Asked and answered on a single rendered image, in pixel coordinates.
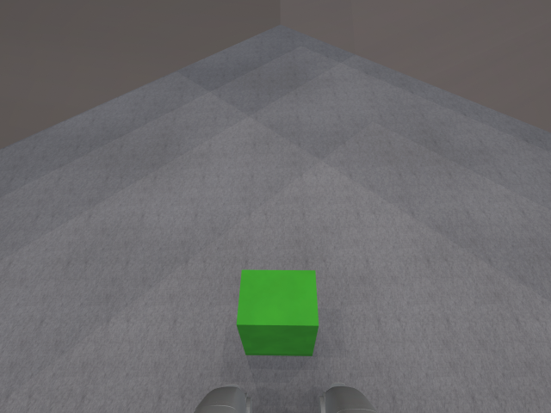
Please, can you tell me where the carton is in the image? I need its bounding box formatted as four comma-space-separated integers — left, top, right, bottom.
237, 270, 319, 356

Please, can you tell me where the robot right thigh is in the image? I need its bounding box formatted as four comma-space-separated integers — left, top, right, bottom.
319, 386, 378, 413

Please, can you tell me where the robot thigh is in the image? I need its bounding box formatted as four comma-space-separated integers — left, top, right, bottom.
319, 386, 378, 413
193, 386, 252, 413

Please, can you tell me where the robot left thigh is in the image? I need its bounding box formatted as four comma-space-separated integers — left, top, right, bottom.
193, 386, 252, 413

